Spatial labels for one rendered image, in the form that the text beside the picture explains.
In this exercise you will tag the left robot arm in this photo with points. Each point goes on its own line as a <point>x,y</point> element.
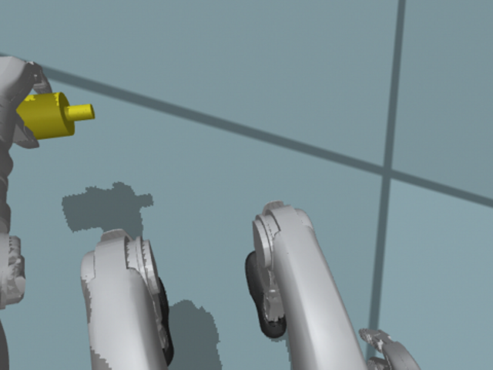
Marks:
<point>12,263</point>

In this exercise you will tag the right robot hand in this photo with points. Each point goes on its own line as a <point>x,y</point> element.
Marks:
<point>396,355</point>

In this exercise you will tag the left robot hand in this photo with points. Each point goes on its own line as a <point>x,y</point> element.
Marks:
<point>17,79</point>

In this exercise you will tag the bottle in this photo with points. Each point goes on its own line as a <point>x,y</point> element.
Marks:
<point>49,115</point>

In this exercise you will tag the right robot foot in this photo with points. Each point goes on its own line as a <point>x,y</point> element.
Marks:
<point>270,328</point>

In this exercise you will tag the left robot foot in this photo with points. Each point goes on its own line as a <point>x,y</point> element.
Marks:
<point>168,351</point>

